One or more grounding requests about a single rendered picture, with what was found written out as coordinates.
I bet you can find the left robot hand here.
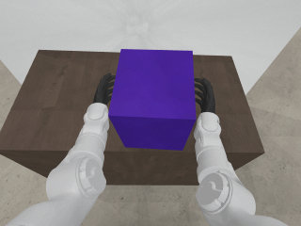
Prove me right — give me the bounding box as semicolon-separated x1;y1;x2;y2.
93;73;116;105

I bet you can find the right robot hand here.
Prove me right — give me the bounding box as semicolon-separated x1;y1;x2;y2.
194;78;215;114

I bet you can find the robot left forearm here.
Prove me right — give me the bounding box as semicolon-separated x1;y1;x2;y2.
46;103;110;196

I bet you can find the carton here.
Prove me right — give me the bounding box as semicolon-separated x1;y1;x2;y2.
108;49;197;151

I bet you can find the left robot upper arm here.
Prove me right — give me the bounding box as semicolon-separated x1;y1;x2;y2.
5;156;106;226

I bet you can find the right robot upper arm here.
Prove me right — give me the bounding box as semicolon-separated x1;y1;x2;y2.
196;172;289;226

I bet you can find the robot right forearm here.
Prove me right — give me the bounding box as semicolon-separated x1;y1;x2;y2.
194;112;243;186

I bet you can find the pedestal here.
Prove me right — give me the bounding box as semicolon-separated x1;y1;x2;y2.
0;50;265;186

